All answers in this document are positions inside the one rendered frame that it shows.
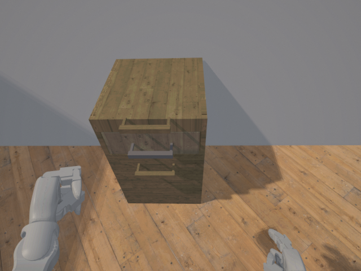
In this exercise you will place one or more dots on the drawer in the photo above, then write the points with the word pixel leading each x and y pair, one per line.
pixel 183 142

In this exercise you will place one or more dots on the cabinet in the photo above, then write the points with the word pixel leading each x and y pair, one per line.
pixel 162 91

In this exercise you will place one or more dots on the handle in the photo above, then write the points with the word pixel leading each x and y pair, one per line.
pixel 150 154
pixel 144 129
pixel 154 174

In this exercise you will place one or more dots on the right robot hand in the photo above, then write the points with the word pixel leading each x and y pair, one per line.
pixel 289 260

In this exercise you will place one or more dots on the left robot hand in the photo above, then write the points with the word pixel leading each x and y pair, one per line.
pixel 48 193

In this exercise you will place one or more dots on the left robot forearm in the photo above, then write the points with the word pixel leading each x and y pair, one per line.
pixel 39 248

